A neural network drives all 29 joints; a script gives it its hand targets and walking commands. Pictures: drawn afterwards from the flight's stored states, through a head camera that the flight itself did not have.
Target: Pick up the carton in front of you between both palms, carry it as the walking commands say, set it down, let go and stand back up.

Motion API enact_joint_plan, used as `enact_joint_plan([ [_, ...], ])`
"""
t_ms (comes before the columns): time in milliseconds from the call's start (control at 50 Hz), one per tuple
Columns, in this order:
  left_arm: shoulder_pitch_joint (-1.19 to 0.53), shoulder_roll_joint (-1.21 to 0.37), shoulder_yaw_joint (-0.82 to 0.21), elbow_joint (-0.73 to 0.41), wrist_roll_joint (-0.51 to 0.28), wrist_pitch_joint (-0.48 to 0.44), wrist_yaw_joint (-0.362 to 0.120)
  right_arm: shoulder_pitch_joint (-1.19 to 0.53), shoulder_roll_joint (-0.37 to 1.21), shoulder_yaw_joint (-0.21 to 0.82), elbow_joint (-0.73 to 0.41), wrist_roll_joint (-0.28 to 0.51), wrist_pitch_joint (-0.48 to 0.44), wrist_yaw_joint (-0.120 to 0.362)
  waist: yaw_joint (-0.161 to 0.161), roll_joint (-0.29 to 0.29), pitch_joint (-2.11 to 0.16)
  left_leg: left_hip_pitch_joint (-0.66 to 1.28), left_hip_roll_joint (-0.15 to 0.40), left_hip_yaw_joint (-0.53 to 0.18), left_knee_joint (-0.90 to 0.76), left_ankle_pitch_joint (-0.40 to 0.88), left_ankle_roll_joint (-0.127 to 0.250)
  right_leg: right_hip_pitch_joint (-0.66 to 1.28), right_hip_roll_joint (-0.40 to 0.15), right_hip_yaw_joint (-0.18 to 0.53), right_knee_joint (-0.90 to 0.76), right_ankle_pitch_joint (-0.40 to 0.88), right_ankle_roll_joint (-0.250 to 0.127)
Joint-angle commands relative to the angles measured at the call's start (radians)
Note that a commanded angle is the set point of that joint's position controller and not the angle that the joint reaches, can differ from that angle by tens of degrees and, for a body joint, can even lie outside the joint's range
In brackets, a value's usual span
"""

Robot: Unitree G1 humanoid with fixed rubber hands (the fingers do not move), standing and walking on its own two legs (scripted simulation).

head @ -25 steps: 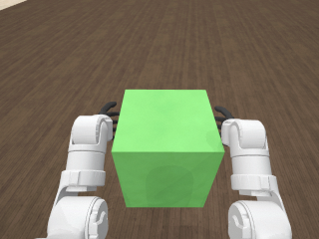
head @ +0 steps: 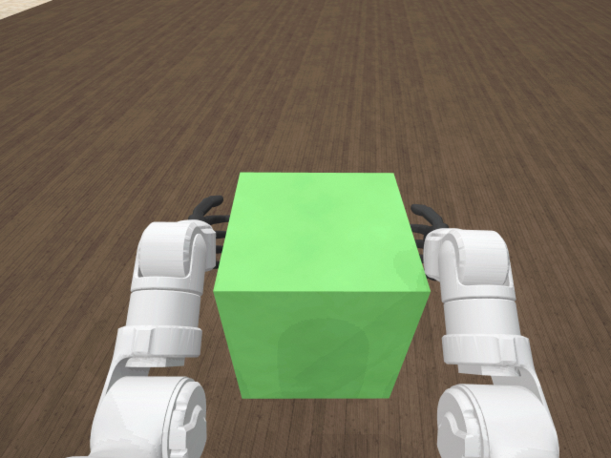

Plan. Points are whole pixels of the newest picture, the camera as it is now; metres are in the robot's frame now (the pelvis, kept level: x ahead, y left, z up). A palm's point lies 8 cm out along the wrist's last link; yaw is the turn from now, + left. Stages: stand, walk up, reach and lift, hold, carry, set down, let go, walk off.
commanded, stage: carry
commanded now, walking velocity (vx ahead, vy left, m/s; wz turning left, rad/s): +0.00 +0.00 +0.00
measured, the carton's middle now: (316, 288) +0.34 +0.00 +0.06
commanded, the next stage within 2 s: none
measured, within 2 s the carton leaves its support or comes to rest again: neither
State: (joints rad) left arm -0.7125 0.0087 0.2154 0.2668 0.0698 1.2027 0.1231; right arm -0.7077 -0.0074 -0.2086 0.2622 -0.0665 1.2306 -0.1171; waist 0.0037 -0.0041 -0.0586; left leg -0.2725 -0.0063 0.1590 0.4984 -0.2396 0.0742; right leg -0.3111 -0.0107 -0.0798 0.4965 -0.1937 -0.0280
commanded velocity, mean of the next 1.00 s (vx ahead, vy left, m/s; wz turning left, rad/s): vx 0.48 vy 0.00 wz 0.00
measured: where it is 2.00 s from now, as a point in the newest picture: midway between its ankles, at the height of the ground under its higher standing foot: (298, 287)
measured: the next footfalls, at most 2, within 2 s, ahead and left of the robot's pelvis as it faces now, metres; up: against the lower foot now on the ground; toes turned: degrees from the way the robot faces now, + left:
left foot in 0.78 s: +0.43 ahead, +0.13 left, +0.10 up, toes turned +4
right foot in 1.34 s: +0.69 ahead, -0.06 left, +0.10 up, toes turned -7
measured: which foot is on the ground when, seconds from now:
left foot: down 0.00-0.36, up 0.38-0.76, down 0.78-1.00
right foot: down 0.00-0.78, up 0.80-1.00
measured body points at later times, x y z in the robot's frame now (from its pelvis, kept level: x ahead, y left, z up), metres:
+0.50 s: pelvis +0.07 -0.03 +0.00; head +0.06 -0.03 +0.45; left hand +0.45 +0.12 +0.17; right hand +0.45 -0.18 +0.18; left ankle +0.03 +0.07 -0.62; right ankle +0.03 -0.12 -0.74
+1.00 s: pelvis +0.32 +0.06 +0.07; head +0.40 +0.06 +0.52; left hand +0.75 +0.17 +0.21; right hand +0.70 -0.14 +0.21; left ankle +0.39 +0.13 -0.63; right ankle +0.23 -0.05 -0.50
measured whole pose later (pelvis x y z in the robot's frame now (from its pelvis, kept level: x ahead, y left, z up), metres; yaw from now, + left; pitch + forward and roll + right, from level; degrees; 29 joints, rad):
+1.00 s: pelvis +0.32 +0.06 +0.07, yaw -4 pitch +5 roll +0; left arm -0.86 -0.01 0.34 -0.04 0.08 1.31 0.14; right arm -0.85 0.02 -0.25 0.01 -0.02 1.29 -0.17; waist -0.09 -0.01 0.10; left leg -0.55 0.00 0.16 0.75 -0.29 0.10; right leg -0.66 0.01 0.01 1.51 -0.39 -0.06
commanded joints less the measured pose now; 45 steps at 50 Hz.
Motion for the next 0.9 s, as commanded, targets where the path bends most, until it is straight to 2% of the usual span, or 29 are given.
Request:
enact_joint_plan([
  [0,-0.689,-1.145,-0.543,-0.085,-0.429,-0.005,-0.244,-0.724,1.096,0.518,-0.104,0.405,-0.035,0.228,-0.001,0.008,-0.345,0.124,0.172,-0.160,-0.081,0.162,0.011,0.105,-0.131,0.126,-0.053,0.095,-0.052],
  [60,-0.697,-1.144,-0.546,-0.094,-0.432,-0.005,-0.244,-0.730,1.096,0.520,-0.111,0.408,-0.035,0.228,-0.003,0.009,-0.351,0.123,0.171,-0.163,-0.095,0.108,0.014,0.104,-0.126,0.121,-0.058,0.052,-0.052],
  [120,-0.752,-1.136,-0.562,-0.144,-0.450,0.001,-0.239,-0.782,1.086,0.534,-0.155,0.420,-0.032,0.221,-0.016,0.062,-0.314,0.113,0.199,-0.233,-0.197,-0.254,0.041,0.031,-0.078,0.071,-0.003,-0.173,-0.051],
  [160,-0.792,-1.114,-0.568,-0.181,-0.461,0.014,-0.231,-0.809,1.065,0.540,-0.185,0.426,-0.021,0.210,-0.036,0.129,-0.275,0.136,0.277,-0.373,-0.296,-0.477,0.106,-0.103,-0.026,0.006,0.161,-0.260,-0.050],
  [200,-0.807,-1.081,-0.566,-0.198,-0.467,0.033,-0.221,-0.847,1.039,0.548,-0.220,0.434,-0.004,0.197,-0.034,0.119,-0.275,0.172,0.355,-0.452,-0.303,-0.449,0.178,-0.196,-0.053,0.012,0.277,-0.215,-0.064],
  [240,-0.815,-1.036,-0.548,-0.200,-0.464,0.053,-0.211,-0.880,1.000,0.544,-0.251,0.437,0.016,0.187,-0.033,0.086,-0.296,0.212,0.340,-0.395,-0.267,-0.267,0.194,-0.203,-0.043,0.002,0.235,-0.214,-0.077],
  [280,-0.776,-1.009,-0.521,-0.160,-0.456,0.080,-0.207,-0.868,0.978,0.534,-0.228,0.437,0.044,0.179,-0.015,0.076,-0.330,0.192,0.281,-0.262,-0.184,-0.074,0.159,-0.071,-0.004,-0.046,0.081,-0.176,-0.084],
  [320,-0.763,-0.989,-0.481,-0.109,-0.440,0.102,-0.209,-0.835,0.959,0.504,-0.175,0.422,0.065,0.173,0.010,0.050,-0.348,0.102,0.203,-0.143,-0.066,-0.046,0.097,0.133,-0.001,-0.042,-0.074,-0.094,-0.092],
  [340,-0.750,-0.981,-0.460,-0.068,-0.432,0.113,-0.213,-0.820,0.953,0.480,-0.133,0.411,0.072,0.171,0.033,-0.008,-0.350,-0.020,0.160,-0.079,0.079,-0.075,0.059,0.279,-0.064,0.056,-0.123,-0.068,-0.112],
  [360,-0.747,-0.963,-0.439,-0.045,-0.417,0.110,-0.215,-0.823,0.966,0.471,-0.126,0.412,0.080,0.175,0.045,-0.202,-0.344,-0.255,0.076,0.001,0.264,-0.154,-0.004,0.412,-0.229,0.354,-0.164,-0.076,-0.190],
  [380,-0.764,-0.961,-0.429,-0.035,-0.419,0.111,-0.217,-0.852,0.965,0.456,-0.113,0.410,0.084,0.179,0.064,-0.295,-0.295,-0.488,0.036,0.004,0.397,-0.304,-0.025,0.516,-0.350,0.549,-0.210,-0.007,-0.269],
  [400,-0.813,-0.982,-0.434,-0.051,-0.433,0.114,-0.218,-0.894,0.973,0.448,-0.102,0.408,0.085,0.182,0.084,-0.228,-0.276,-0.619,0.044,-0.052,0.594,-0.349,-0.031,0.556,-0.388,0.594,-0.205,0.096,-0.310],
  [420,-0.849,-1.002,-0.444,-0.069,-0.450,0.114,-0.219,-0.895,0.984,0.436,-0.080,0.404,0.087,0.186,0.093,-0.131,-0.283,-0.685,0.053,-0.076,0.754,-0.346,-0.034,0.574,-0.380,0.553,-0.181,0.159,-0.312],
  [460,-0.914,-1.047,-0.466,-0.123,-0.473,0.107,-0.215,-0.879,1.008,0.421,-0.066,0.401,0.090,0.189,0.093,-0.053,-0.315,-0.829,0.076,-0.130,1.042,-0.327,-0.014,0.626,-0.355,0.470,-0.151,0.164,-0.275],
  [500,-0.971,-1.063,-0.480,-0.179,-0.489,0.102,-0.208,-0.894,1.022,0.416,-0.067,0.404,0.094,0.183,0.097,-0.054,-0.322,-0.955,0.080,-0.163,1.280,-0.314,-0.003,0.641,-0.345,0.435,-0.151,0.037,-0.246],
  [560,-0.979,-1.067,-0.479,-0.197,-0.499,0.104,-0.206,-0.891,1.016,0.400,-0.069,0.385,0.097,0.169,0.099,-0.068,-0.242,-1.092,0.095,-0.167,1.413,-0.296,-0.011,0.568,-0.337,0.382,-0.187,-0.119,-0.215],
  [600,-0.979,-1.070,-0.479,-0.189,-0.504,0.105,-0.214,-0.897,1.004,0.398,-0.060,0.371,0.095,0.161,0.070,-0.083,-0.171,-1.047,0.129,-0.134,1.233,-0.303,-0.018,0.433,-0.268,0.296,-0.256,-0.166,-0.171],
  [620,-0.973,-1.069,-0.476,-0.184,-0.505,0.105,-0.218,-0.908,1.003,0.403,-0.069,0.370,0.093,0.158,0.070,-0.116,-0.153,-1.013,0.130,-0.100,1.169,-0.295,-0.025,0.389,-0.249,0.259,-0.291,-0.128,-0.171],
  [660,-0.969,-1.076,-0.480,-0.196,-0.507,0.107,-0.223,-0.931,1.011,0.431,-0.097,0.371,0.090,0.153,0.057,-0.117,-0.167,-0.653,0.127,0.003,0.815,-0.234,-0.023,0.170,-0.192,0.106,-0.402,0.084,-0.164],
  [700,-0.970,-1.076,-0.475,-0.205,-0.497,0.115,-0.227,-0.918,1.035,0.446,-0.113,0.381,0.086,0.148,0.001,-0.234,-0.261,-0.372,0.055,0.069,0.641,-0.120,0.021,0.179,-0.184,-0.008,-0.314,0.638,-0.133],
  [720,-0.942,-1.078,-0.470,-0.192,-0.482,0.118,-0.229,-0.898,1.039,0.451,-0.118,0.385,0.083,0.145,-0.040,-0.262,-0.324,-0.295,-0.004,0.102,0.572,-0.135,0.037,0.270,-0.192,-0.038,-0.179,0.990,-0.111],
  [740,-0.908,-1.076,-0.466,-0.183,-0.466,0.118,-0.230,-0.887,1.052,0.464,-0.133,0.394,0.080,0.145,-0.098,-0.292,-0.420,-0.176,-0.060,0.120,0.488,-0.159,0.044,0.350,-0.199,-0.046,0.010,1.192,-0.077],
  [760,-0.891,-1.070,-0.468,-0.180,-0.451,0.115,-0.228,-0.897,1.068,0.480,-0.154,0.405,0.074,0.148,-0.164,-0.227,-0.536,0.046,-0.087,0.082,0.280,-0.082,0.028,0.331,-0.169,-0.070,0.313,1.134,-0.030],
  [780,-0.875,-1.051,-0.466,-0.194,-0.426,0.108,-0.224,-0.918,1.067,0.497,-0.181,0.423,0.066,0.155,-0.163,-0.042,-0.665,0.334,0.037,-0.278,0.119,-0.258,0.083,0.045,-0.107,0.001,0.605,0.687,0.010],
  [800,-0.871,-1.042,-0.472,-0.241,-0.409,0.110,-0.222,-0.939,1.080,0.525,-0.215,0.442,0.051,0.165,-0.123,0.368,-0.721,0.460,0.309,-0.913,-0.104,-0.123,0.215,-0.218,0.105,0.106,0.951,-0.183,0.041],
  [820,-0.890,-1.021,-0.455,-0.237,-0.391,0.108,-0.206,-0.954,1.093,0.530,-0.255,0.470,0.049,0.178,-0.115,0.294,-0.738,0.446,0.314,-0.913,-0.065,0.023,0.237,-0.265,0.095,0.272,1.161,-0.147,-0.004],
  [840,-0.893,-1.016,-0.458,-0.261,-0.375,0.102,-0.193,-1.012,1.113,0.563,-0.335,0.510,0.044,0.188,-0.095,0.163,-0.679,0.379,0.303,-0.802,0.026,0.105,0.226,-0.329,0.059,0.245,1.238,-0.129,-0.029],
  [860,-0.889,-1.010,-0.471,-0.280,-0.362,0.102,-0.183,-1.063,1.131,0.591,-0.387,0.536,0.040,0.195,-0.067,0.095,-0.610,0.312,0.291,-0.711,0.047,0.105,0.179,-0.377,0.014,0.208,1.209,-0.133,-0.048],
  [880,-0.887,-1.013,-0.481,-0.290,-0.352,0.104,-0.175,-1.082,1.127,0.603,-0.418,0.548,0.038,0.200,-0.057,0.133,-0.560,0.287,0.285,-0.650,0.042,0.142,0.172,-0.434,-0.010,0.184,1.200,-0.149,-0.054],
])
